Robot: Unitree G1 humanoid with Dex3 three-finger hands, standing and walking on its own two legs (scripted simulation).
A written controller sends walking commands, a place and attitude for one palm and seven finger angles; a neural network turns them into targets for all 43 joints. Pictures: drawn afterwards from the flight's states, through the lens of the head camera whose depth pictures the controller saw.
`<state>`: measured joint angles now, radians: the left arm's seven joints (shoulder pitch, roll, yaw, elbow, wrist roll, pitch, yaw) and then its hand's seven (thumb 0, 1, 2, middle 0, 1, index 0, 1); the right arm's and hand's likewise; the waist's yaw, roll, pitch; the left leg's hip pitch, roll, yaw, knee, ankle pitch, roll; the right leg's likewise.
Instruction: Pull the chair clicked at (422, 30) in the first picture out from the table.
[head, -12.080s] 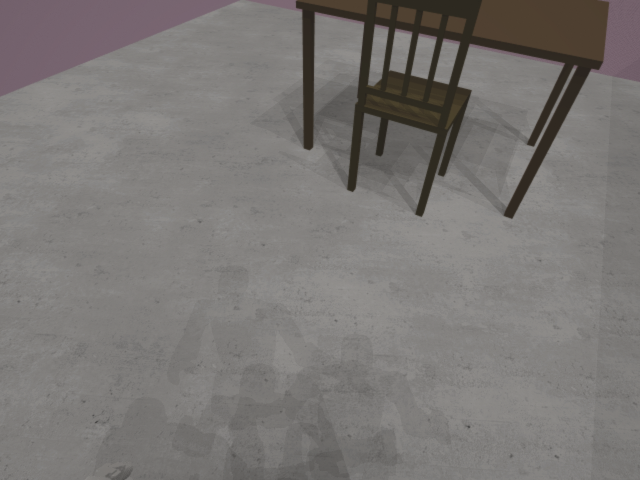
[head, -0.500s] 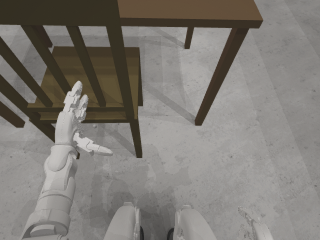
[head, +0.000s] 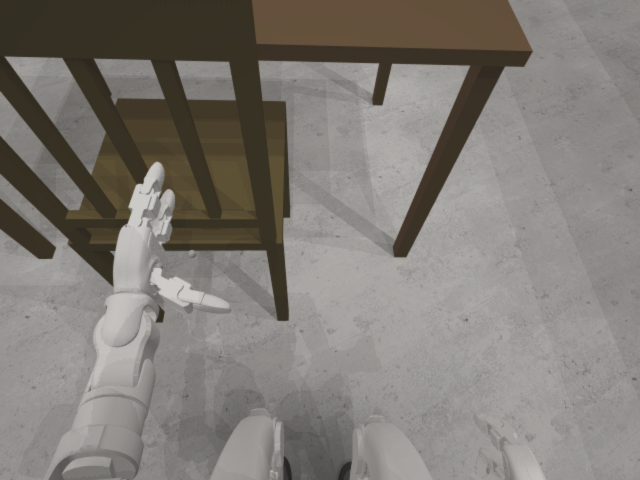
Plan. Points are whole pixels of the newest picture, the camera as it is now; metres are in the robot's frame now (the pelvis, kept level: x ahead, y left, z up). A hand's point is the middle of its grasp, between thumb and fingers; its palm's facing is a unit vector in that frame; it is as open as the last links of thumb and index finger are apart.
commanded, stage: aim the fingers beside a spindle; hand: left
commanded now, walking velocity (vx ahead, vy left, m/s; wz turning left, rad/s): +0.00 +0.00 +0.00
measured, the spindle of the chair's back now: (129, 153) +0.52 +0.27 +0.04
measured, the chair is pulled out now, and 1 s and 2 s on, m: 0.00 0.00 0.00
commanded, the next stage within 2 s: push the fingers through the gap in 1.42 s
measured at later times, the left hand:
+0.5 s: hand (198, 257) +0.37 +0.16 +0.03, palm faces +0.01 -1.00 -0.05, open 16.9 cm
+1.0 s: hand (200, 264) +0.37 +0.16 +0.02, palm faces +0.01 -1.00 -0.03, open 16.9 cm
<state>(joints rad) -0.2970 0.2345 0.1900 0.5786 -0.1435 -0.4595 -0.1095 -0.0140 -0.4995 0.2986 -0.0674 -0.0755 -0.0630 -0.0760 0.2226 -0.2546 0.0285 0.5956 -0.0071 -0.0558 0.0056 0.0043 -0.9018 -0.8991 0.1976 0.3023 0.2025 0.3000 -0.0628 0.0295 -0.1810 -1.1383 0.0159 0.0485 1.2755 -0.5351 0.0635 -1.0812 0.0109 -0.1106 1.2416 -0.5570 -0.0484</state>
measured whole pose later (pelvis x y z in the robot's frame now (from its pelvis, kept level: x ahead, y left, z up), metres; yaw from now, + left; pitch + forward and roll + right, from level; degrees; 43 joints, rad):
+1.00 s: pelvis +0.00 -0.01 +0.00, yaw +0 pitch +23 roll -2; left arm -0.24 0.23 0.20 0.55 -0.18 -0.45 -0.16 -0.01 -0.50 0.30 -0.07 -0.08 -0.06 -0.08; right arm 0.24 -0.26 0.03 0.59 0.00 -0.06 0.00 0.00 -0.90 -0.90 0.20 0.30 0.20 0.30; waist -0.06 0.04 -0.18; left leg -1.13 0.02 0.04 1.26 -0.53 0.05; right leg -1.08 0.02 -0.11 1.24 -0.56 -0.07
